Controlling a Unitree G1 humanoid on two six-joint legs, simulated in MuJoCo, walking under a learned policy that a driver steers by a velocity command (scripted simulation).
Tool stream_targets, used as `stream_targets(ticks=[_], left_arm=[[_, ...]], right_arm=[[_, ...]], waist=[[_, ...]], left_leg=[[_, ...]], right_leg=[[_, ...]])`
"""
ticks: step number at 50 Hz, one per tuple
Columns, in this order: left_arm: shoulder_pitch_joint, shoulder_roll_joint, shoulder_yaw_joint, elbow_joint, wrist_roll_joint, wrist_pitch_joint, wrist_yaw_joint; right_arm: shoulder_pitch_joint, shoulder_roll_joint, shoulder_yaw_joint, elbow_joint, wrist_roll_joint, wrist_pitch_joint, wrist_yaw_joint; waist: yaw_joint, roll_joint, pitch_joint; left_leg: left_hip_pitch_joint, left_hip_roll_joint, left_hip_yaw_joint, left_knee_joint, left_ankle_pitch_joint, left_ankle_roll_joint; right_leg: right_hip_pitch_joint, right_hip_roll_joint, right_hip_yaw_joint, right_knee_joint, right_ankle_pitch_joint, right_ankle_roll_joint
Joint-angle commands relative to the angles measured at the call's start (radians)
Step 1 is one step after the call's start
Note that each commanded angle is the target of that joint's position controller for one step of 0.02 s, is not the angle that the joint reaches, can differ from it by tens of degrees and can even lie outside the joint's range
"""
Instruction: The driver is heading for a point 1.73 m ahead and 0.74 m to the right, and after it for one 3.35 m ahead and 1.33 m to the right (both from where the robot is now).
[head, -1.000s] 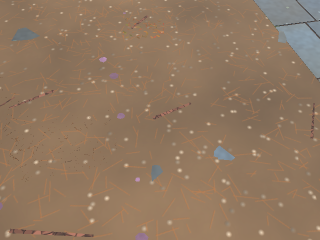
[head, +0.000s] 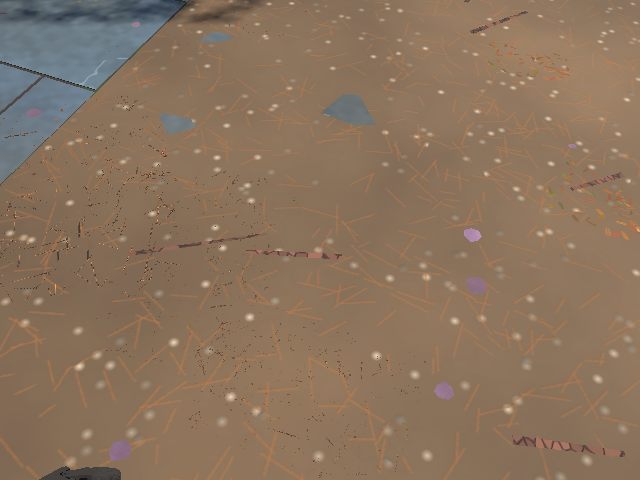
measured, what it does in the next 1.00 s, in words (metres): walks ahead, turning right: right foot, then left foot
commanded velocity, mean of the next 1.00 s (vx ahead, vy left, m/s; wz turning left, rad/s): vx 0.48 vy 0.00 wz -0.36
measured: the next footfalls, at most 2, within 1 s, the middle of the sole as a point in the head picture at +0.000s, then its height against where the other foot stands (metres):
right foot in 0.20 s outside the picture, level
left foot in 0.68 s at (303, 441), level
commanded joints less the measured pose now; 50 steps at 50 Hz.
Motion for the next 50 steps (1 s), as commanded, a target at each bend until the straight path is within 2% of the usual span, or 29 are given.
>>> stream_targets(ticks=[1, 6, 8, 9, 10, 11, 12, 13, 14, 15, 16, 18, 22, 25, 28, 30, 32, 33, 34, 35, 36, 37, 38, 39, 40, 41, 43, 46, 50], left_arm=[[-0.083, 0.043, -0.003, -0.066, -0.01, -0.016, -0.011], [-0.099, 0.082, -0.001, -0.085, -0.023, -0.023, -0.023], [-0.029, 0.092, 0.006, -0.065, -0.021, -0.025, -0.024], [0.059, 0.115, 0.019, -0.039, -0.018, -0.026, -0.02], [0.186, 0.165, 0.036, -0.015, -0.016, -0.029, -0.017], [0.287, 0.275, 0.064, 0.0, -0.01, -0.022, -0.022], [0.317, 0.214, 0.05, 0.006, -0.028, -0.021, -0.033], [0.277, 0.158, 0.032, -0.001, -0.029, -0.019, -0.03], [0.246, 0.138, 0.026, -0.017, -0.017, -0.015, -0.025], [0.224, 0.12, 0.021, -0.022, -0.014, -0.008, -0.02], [0.21, 0.105, 0.013, -0.029, -0.01, -0.006, -0.014], [0.207, 0.101, 0.012, -0.032, -0.012, -0.002, -0.003], [0.246, 0.138, 0.025, -0.009, -0.023, 0.005, 0.023], [0.296, 0.144, 0.029, 0.014, -0.03, 0.017, 0.036], [0.349, 0.139, 0.03, 0.032, -0.037, 0.03, 0.043], [0.352, 0.139, 0.033, 0.035, -0.038, 0.038, 0.048], [0.329, 0.144, 0.04, 0.029, -0.035, 0.045, 0.05], [0.307, 0.133, 0.037, 0.019, -0.033, 0.046, 0.047], [0.284, 0.099, 0.024, -0.002, -0.022, 0.044, 0.04], [0.364, 0.028, 0.003, -0.022, -0.02, 0.037, 0.039], [0.439, 0.028, -0.01, -0.036, -0.035, 0.032, 0.039], [0.388, 0.119, 0.013, -0.022, -0.048, 0.034, 0.038], [0.295, 0.141, 0.02, -0.037, -0.043, 0.038, 0.037], [0.245, 0.126, 0.021, -0.053, -0.031, 0.04, 0.035], [0.228, 0.115, 0.025, -0.061, -0.024, 0.043, 0.032], [0.239, 0.093, 0.023, -0.064, -0.03, 0.049, 0.027], [0.229, 0.054, 0.015, -0.077, -0.033, 0.06, 0.021], [0.17, 0.04, 0.007, -0.109, -0.023, 0.061, 0.015], [0.061, 0.027, -0.005, -0.134, -0.026, 0.044, -0.011]], right_arm=[[-0.014, -0.179, -0.051, -0.049, 0.002, -0.023, -0.005], [0.028, -0.183, -0.048, -0.005, 0.002, -0.031, 0.013], [0.017, -0.178, -0.045, 0.006, 0.002, -0.027, 0.011], [0.009, -0.162, -0.038, 0.005, -0.002, -0.027, 0.007], [0.005, -0.126, -0.024, -0.007, -0.014, -0.027, 0.0], [0.053, -0.098, -0.014, -0.054, -0.013, -0.043, -0.007], [0.026, -0.127, -0.016, -0.059, -0.011, -0.059, -0.009], [-0.038, -0.17, -0.026, -0.063, 0.011, -0.07, 0.001], [-0.091, -0.156, -0.02, -0.067, 0.009, -0.08, 0.005], [-0.124, -0.144, -0.02, -0.075, -0.008, -0.088, 0.008], [-0.13, -0.138, -0.023, -0.077, -0.023, -0.09, 0.008], [-0.124, -0.115, -0.021, -0.075, -0.03, -0.087, 0.01], [-0.225, -0.075, -0.005, -0.092, -0.026, -0.081, 0.006], [-0.332, -0.057, 0.003, -0.108, -0.017, -0.09, 0.017], [-0.407, -0.069, 0.0, -0.121, -0.005, -0.101, 0.031], [-0.413, -0.087, -0.007, -0.121, -0.001, -0.108, 0.036], [-0.355, -0.115, -0.021, -0.107, 0.002, -0.114, 0.032], [-0.262, -0.14, -0.036, -0.083, -0.002, -0.117, 0.025], [-0.122, -0.176, -0.051, -0.063, -0.015, -0.119, 0.016], [0.019, -0.252, -0.071, -0.047, -0.03, -0.111, 0.008], [0.048, -0.221, -0.064, -0.02, -0.014, -0.098, 0.018], [-0.006, -0.142, -0.044, -0.031, -0.004, -0.091, 0.016], [-0.053, -0.109, -0.034, -0.034, -0.007, -0.083, 0.013], [-0.091, -0.095, -0.028, -0.021, -0.013, -0.081, 0.014], [-0.115, -0.076, -0.021, -0.011, -0.019, -0.083, 0.015], [-0.131, -0.075, -0.02, -0.003, -0.024, -0.085, 0.015], [-0.14, -0.081, -0.026, 0.016, -0.014, -0.095, 0.017], [-0.135, -0.125, -0.04, 0.045, -0.014, -0.101, 0.016], [-0.121, -0.159, -0.045, 0.073, -0.009, -0.09, 0.012]], waist=[[-0.018, 0.143, -0.039], [-0.03, 0.149, 0.007], [0.013, 0.148, 0.003], [0.055, 0.131, -0.04], [0.108, 0.037, -0.136], [0.102, -0.232, -0.228], [0.124, -0.248, -0.223], [0.124, -0.144, -0.119], [0.122, -0.067, -0.072], [0.11, -0.019, -0.027], [0.089, -0.024, -0.024], [0.069, -0.064, -0.036], [0.087, -0.048, -0.014], [0.123, -0.062, -0.006], [0.142, -0.059, 0.0], [0.13, -0.071, 0.003], [0.088, -0.098, -0.01], [0.035, -0.094, -0.061], [-0.036, -0.065, -0.187], [-0.045, 0.123, -0.357], [-0.013, 0.357, -0.418], [-0.022, 0.22, -0.264], [-0.027, 0.132, -0.139], [-0.006, 0.086, -0.054], [0.016, 0.099, -0.021], [0.036, 0.129, -0.006], [0.048, 0.136, 0.008], [0.044, 0.1, 0.018], [0.006, 0.073, 0.03]], left_leg=[[-0.003, 0.219, -0.17, -0.14, 0.011, 0.157], [0.065, 0.292, -0.197, -0.106, -0.002, 0.146], [0.079, 0.287, -0.165, -0.05, 0.095, 0.118], [0.069, 0.249, -0.12, 0.049, 0.229, 0.093], [0.001, 0.179, -0.027, 0.294, 0.276, 0.048], [-0.332, 0.031, 0.092, 0.647, 0.022, -0.052], [-0.526, 0.01, 0.007, 0.794, -0.324, -0.07], [-0.614, 0.066, -0.021, 0.851, -0.265, -0.056], [-0.61, 0.097, -0.006, 0.838, -0.195, -0.047], [-0.606, 0.121, 0.006, 0.773, -0.139, -0.049], [-0.556, 0.143, 0.005, 0.708, -0.091, -0.054], [-0.497, 0.139, 0.026, 0.625, -0.053, -0.081], [-0.463, 0.107, 0.049, 0.399, 0.095, -0.128], [-0.381, 0.07, 0.053, 0.227, 0.239, -0.136], [-0.329, 0.044, 0.04, 0.14, 0.277, -0.125], [-0.299, 0.042, 0.021, 0.095, 0.242, -0.107], [-0.206, 0.044, 0.025, 0.069, 0.173, -0.074], [-0.063, 0.044, 0.044, 0.028, 0.185, -0.044], [0.184, 0.135, -0.02, 0.062, 0.175, 0.012], [0.554, 0.356, -0.321, 0.077, 0.071, 0.126], [0.642, 0.499, -0.656, -0.022, -0.123, 0.21], [0.51, 0.468, -0.593, -0.062, -0.252, 0.176], [0.372, 0.422, -0.437, -0.082, -0.198, 0.14], [0.245, 0.38, -0.332, -0.116, -0.085, 0.129], [0.168, 0.347, -0.252, -0.144, -0.008, 0.119], [0.109, 0.326, -0.19, -0.173, 0.03, 0.115], [0.058, 0.32, -0.103, -0.218, 0.093, 0.13], [0.068, 0.33, -0.003, -0.249, 0.197, 0.148], [0.092, 0.293, 0.151, -0.242, 0.283, 0.109]], right_leg=[[0.063, 0.019, -0.03, -0.129, 0.119, 0.014], [0.071, 0.011, -0.048, -0.187, 0.035, -0.06], [0.161, 0.032, -0.078, -0.234, 0.015, -0.1], [0.278, 0.05, -0.08, -0.247, 0.015, -0.125], [0.458, -0.041, 0.054, -0.265, 0.039, -0.176], [0.74, -0.221, 0.492, -0.376, -0.113, -0.339], [0.823, -0.272, 0.732, -0.491, -0.306, -0.379], [0.764, -0.268, 0.641, -0.493, -0.35, -0.345], [0.686, -0.226, 0.535, -0.49, -0.276, -0.325], [0.617, -0.191, 0.46, -0.5, -0.171, -0.315], [0.567, -0.158, 0.402, -0.511, -0.073, -0.301], [0.518, -0.118, 0.339, -0.53, 0.053, -0.3], [0.446, -0.077, 0.248, -0.533, 0.204, -0.289], [0.403, -0.049, 0.229, -0.511, 0.202, -0.257], [0.427, -0.067, 0.284, -0.474, 0.162, -0.247], [0.473, -0.085, 0.334, -0.435, 0.153, -0.234], [0.489, -0.095, 0.362, -0.377, 0.236, -0.216], [0.47, -0.059, 0.339, -0.291, 0.333, -0.192], [0.386, -0.01, 0.298, -0.094, 0.313, -0.163], [0.113, 0.115, 0.18, 0.236, 0.014, -0.1], [-0.104, 0.136, 0.126, 0.451, -0.448, -0.075], [-0.18, 0.062, 0.137, 0.533, -0.386, -0.068], [-0.184, 0.028, 0.093, 0.537, -0.301, -0.06], [-0.166, -0.002, 0.073, 0.501, -0.245, -0.054], [-0.138, -0.031, 0.07, 0.464, -0.208, -0.053], [-0.101, -0.049, 0.06, 0.446, -0.188, -0.051], [-0.096, -0.066, 0.04, 0.407, -0.163, -0.042], [-0.135, -0.081, 0.036, 0.291, -0.049, -0.025], [-0.078, -0.061, -0.019, 0.052, 0.166, -0.041]])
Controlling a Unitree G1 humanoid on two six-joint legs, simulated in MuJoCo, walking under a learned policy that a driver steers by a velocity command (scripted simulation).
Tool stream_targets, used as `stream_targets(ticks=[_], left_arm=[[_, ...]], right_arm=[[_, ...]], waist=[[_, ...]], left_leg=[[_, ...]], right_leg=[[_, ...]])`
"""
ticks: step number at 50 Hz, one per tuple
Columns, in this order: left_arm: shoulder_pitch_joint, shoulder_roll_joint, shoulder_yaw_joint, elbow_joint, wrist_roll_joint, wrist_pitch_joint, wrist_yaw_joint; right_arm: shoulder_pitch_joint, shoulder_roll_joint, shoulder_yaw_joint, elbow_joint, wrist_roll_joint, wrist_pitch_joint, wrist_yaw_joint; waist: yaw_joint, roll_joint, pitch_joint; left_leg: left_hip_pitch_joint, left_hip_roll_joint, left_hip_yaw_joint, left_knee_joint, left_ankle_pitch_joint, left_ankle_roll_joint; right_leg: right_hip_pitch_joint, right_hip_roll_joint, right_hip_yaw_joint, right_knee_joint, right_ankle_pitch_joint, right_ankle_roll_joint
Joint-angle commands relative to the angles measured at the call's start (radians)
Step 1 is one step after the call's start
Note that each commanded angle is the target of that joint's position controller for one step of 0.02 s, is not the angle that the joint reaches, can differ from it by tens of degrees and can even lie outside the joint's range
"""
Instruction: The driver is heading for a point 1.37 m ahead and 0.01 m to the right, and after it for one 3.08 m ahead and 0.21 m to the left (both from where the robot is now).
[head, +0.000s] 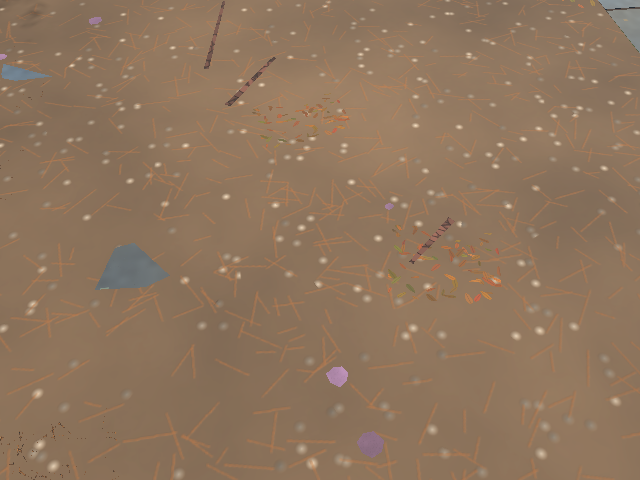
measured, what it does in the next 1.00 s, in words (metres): walks ahead: right foot, then left foot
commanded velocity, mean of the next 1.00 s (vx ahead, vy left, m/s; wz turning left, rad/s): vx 0.50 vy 0.00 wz -0.25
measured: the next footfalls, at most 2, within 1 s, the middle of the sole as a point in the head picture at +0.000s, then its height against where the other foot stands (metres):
right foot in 0.18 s outside the picture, level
left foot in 0.68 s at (320, 417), level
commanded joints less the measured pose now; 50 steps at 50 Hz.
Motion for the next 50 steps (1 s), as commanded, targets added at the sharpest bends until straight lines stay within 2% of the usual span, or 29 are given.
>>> stream_targets(ticks=[1, 4, 6, 7, 8, 9, 10, 11, 12, 13, 14, 15, 16, 19, 24, 27, 30, 32, 33, 34, 35, 36, 37, 38, 39, 40, 41, 44, 50], left_arm=[[-0.065, 0.009, -0.009, -0.08, 0.0, -0.019, -0.021], [-0.14, 0.02, -0.008, -0.121, -0.003, -0.017, -0.036], [-0.142, 0.041, 0.003, -0.141, 0.001, -0.013, -0.042], [-0.109, 0.062, 0.014, -0.141, 0.005, -0.008, -0.042], [-0.01, 0.095, 0.034, -0.122, 0.006, -0.004, -0.039], [0.163, 0.15, 0.068, -0.075, 0.002, 0.003, -0.027], [0.294, 0.251, 0.099, -0.051, -0.005, 0.014, -0.005], [0.237, 0.302, 0.095, -0.086, -0.012, 0.0, -0.008], [0.243, 0.204, 0.066, -0.097, -0.003, -0.015, -0.017], [0.221, 0.165, 0.053, -0.086, 0.005, -0.027, -0.017], [0.16, 0.148, 0.047, -0.085, 0.006, -0.033, -0.017], [0.105, 0.117, 0.037, -0.093, 0.011, -0.036, -0.013], [0.073, 0.11, 0.032, -0.107, 0.022, -0.036, -0.009], [0.068, 0.113, 0.032, -0.091, 0.018, -0.044, 0.006], [0.134, 0.121, 0.03, -0.032, 0.012, -0.044, 0.024], [0.191, 0.135, 0.032, 0.008, 0.005, -0.045, 0.02], [0.22, 0.134, 0.034, 0.038, 0.004, -0.038, 0.021], [0.215, 0.138, 0.037, 0.049, 0.005, -0.028, 0.023], [0.198, 0.132, 0.034, 0.048, 0.005, -0.024, 0.023], [0.193, 0.106, 0.023, 0.044, 0.015, -0.021, 0.025], [0.251, 0.057, 0.003, 0.026, 0.033, -0.025, 0.028], [0.347, 0.005, -0.013, 0.023, 0.015, -0.04, 0.025], [0.272, 0.092, 0.001, 0.02, 0.004, -0.051, 0.022], [0.154, 0.127, 0.012, -0.007, -0.005, -0.058, 0.019], [0.086, 0.116, 0.008, -0.023, 0.007, -0.067, 0.02], [0.064, 0.101, 0.009, -0.032, 0.022, -0.076, 0.019], [0.077, 0.086, 0.009, -0.033, 0.03, -0.079, 0.017], [0.081, 0.048, 0.001, -0.035, 0.035, -0.075, 0.016], [-0.126, 0.013, -0.018, -0.075, 0.024, -0.085, 0.007]], right_arm=[[-0.08, -0.16, -0.033, -0.068, 0.008, -0.013, -0.005], [-0.034, -0.192, -0.041, -0.04, 0.024, 0.003, -0.005], [-0.027, -0.216, -0.049, -0.032, 0.033, 0.017, -0.007], [-0.027, -0.233, -0.053, -0.032, 0.037, 0.024, -0.011], [-0.033, -0.242, -0.055, -0.034, 0.04, 0.033, -0.014], [-0.031, -0.219, -0.045, -0.038, 0.038, 0.037, -0.019], [0.009, -0.148, -0.017, -0.068, 0.004, 0.03, -0.02], [0.04, -0.067, 0.018, -0.119, -0.011, 0.001, -0.009], [-0.055, -0.167, -0.004, -0.126, 0.019, -0.027, 0.006], [-0.119, -0.172, -0.002, -0.148, 0.044, -0.041, 0.012], [-0.127, -0.153, 0.003, -0.145, 0.028, -0.047, 0.005], [-0.123, -0.162, -0.004, -0.136, 0.004, -0.043, -0.002], [-0.105, -0.163, -0.006, -0.132, -0.002, -0.032, -0.001], [-0.094, -0.128, 0.002, -0.12, -0.013, -0.006, -0.001], [-0.262, -0.066, 0.032, -0.148, -0.007, -0.007, 0.012], [-0.337, -0.084, 0.03, -0.169, 0.01, -0.016, 0.024], [-0.349, -0.111, 0.02, -0.182, 0.009, -0.023, 0.034], [-0.304, -0.123, 0.013, -0.175, 0.008, -0.027, 0.035], [-0.231, -0.139, 0.001, -0.155, 0.005, -0.029, 0.031], [-0.101, -0.176, -0.016, -0.122, 0.001, -0.03, 0.026], [0.042, -0.243, -0.031, -0.106, -0.008, -0.029, 0.025], [0.117, -0.276, -0.044, -0.066, 0.004, -0.016, 0.035], [0.105, -0.189, -0.019, -0.072, 0.033, -0.014, 0.04], [0.03, -0.155, -0.008, -0.088, 0.029, -0.008, 0.037], [-0.013, -0.149, -0.004, -0.101, 0.013, -0.002, 0.034], [-0.037, -0.14, -0.001, -0.106, 0.006, 0.002, 0.031], [-0.047, -0.126, 0.004, -0.11, -0.001, 0.002, 0.026], [-0.037, -0.13, 0.002, -0.104, 0.013, 0.005, 0.014], [0.036, -0.179, -0.018, -0.071, 0.027, 0.027, -0.016]], waist=[[0.011, 0.09, 0.015], [-0.005, 0.092, 0.035], [0.014, 0.107, 0.02], [0.042, 0.126, -0.014], [0.104, 0.129, -0.074], [0.193, 0.105, -0.163], [0.217, -0.058, -0.262], [0.128, -0.238, -0.401], [0.197, -0.099, -0.398], [0.186, -0.065, -0.258], [0.135, 0.029, -0.169], [0.1, 0.027, -0.132], [0.07, 0.0, -0.113], [0.049, 0.007, -0.091], [0.121, -0.016, -0.038], [0.155, -0.022, -0.006], [0.149, -0.034, 0.009], [0.121, -0.057, 0.002], [0.076, -0.054, -0.035], [0.017, -0.03, -0.139], [-0.004, 0.103, -0.305], [0.022, 0.386, -0.382], [-0.008, 0.273, -0.306], [-0.013, 0.183, -0.168], [-0.004, 0.107, -0.095], [0.019, 0.089, -0.057], [0.045, 0.11, -0.065], [0.066, 0.142, -0.069], [0.005, 0.132, -0.026]], left_leg=[[-0.046, 0.261, -0.066, -0.112, 0.296, 0.146], [0.047, 0.295, -0.032, -0.084, 0.329, 0.124], [0.106, 0.309, 0.0, -0.003, 0.527, 0.104], [0.122, 0.307, 0.021, 0.08, 0.704, 0.092], [0.108, 0.292, 0.049, 0.232, 0.843, 0.075], [-0.002, 0.256, 0.078, 0.455, 0.829, 0.042], [-0.324, 0.186, 0.091, 0.803, 0.397, -0.012], [-0.651, -0.014, -0.084, 1.104, -0.355, -0.053], [-0.749, 0.043, -0.237, 1.147, -0.32, -0.033], [-0.78, 0.078, -0.217, 1.103, -0.241, -0.013], [-0.738, 0.119, -0.214, 1.002, -0.168, -0.012], [-0.673, 0.146, -0.216, 0.919, -0.126, -0.019], [-0.614, 0.156, -0.219, 0.892, -0.099, -0.028], [-0.567, 0.146, -0.191, 0.783, -0.037, -0.074], [-0.49, 0.106, -0.163, 0.423, 0.313, -0.095], [-0.477, 0.089, -0.171, 0.327, 0.358, -0.074], [-0.506, 0.083, -0.182, 0.265, 0.265, -0.03], [-0.455, 0.07, -0.162, 0.244, 0.177, 0.003], [-0.35, 0.046, -0.133, 0.211, 0.167, 0.027], [-0.164, 0.07, -0.144, 0.229, 0.203, 0.066], [0.151, 0.245, -0.376, 0.275, 0.222, 0.165], [0.386, 0.392, -0.824, 0.108, -0.06, 0.295], [0.362, 0.382, -0.899, 0.031, -0.274, 0.269], [0.237, 0.351, -0.771, 0.018, -0.244, 0.233], [0.12, 0.311, -0.678, 0.007, -0.127, 0.225], [0.041, 0.28, -0.619, -0.005, -0.013, 0.227], [-0.001, 0.247, -0.572, -0.019, 0.07, 0.222], [-0.065, 0.213, -0.49, -0.049, 0.2, 0.242], [-0.181, 0.158, -0.403, -0.046, 0.202, 0.195]], right_leg=[[0.058, -0.001, -0.031, -0.146, 0.139, -0.013], [0.052, 0.013, -0.059, -0.233, 0.095, -0.045], [0.093, 0.05, -0.099, -0.264, -0.004, -0.079], [0.162, 0.088, -0.132, -0.268, -0.062, -0.101], [0.3, 0.133, -0.16, -0.293, -0.08, -0.129], [0.557, 0.171, -0.155, -0.338, -0.029, -0.168], [0.891, -0.012, 0.155, -0.357, -0.056, -0.259], [1.102, -0.223, 0.73, -0.53, -0.247, -0.438], [1.09, -0.219, 0.716, -0.595, -0.3, -0.395], [0.968, -0.184, 0.573, -0.598, -0.244, -0.356], [0.815, -0.139, 0.465, -0.601, -0.134, -0.324], [0.707, -0.107, 0.388, -0.61, -0.018, -0.306], [0.628, -0.087, 0.358, -0.631, 0.053, -0.307], [0.514, -0.061, 0.272, -0.667, 0.183, -0.32], [0.446, 0.006, 0.14, -0.68, 0.101, -0.247], [0.493, -0.034, 0.178, -0.672, 0.022, -0.24], [0.61, -0.089, 0.23, -0.614, 0.056, -0.226], [0.657, -0.104, 0.244, -0.565, 0.163, -0.207], [0.66, -0.074, 0.221, -0.484, 0.302, -0.188], [0.63, -0.018, 0.16, -0.314, 0.388, -0.158], [0.428, 0.07, 0.098, -0.011, 0.174, -0.11], [0.099, 0.205, 0.033, 0.282, -0.413, -0.035], [-0.026, 0.148, 0.097, 0.37, -0.449, -0.039], [-0.071, 0.102, 0.068, 0.364, -0.357, -0.043], [-0.058, 0.074, 0.043, 0.327, -0.292, -0.043], [-0.035, 0.048, 0.04, 0.262, -0.245, -0.038], [0.018, 0.032, 0.042, 0.212, -0.212, -0.032], [0.068, 0.036, 0.012, 0.069, -0.202, 0.006], [0.19, 0.093, -0.001, -0.295, 0.119, 0.05]])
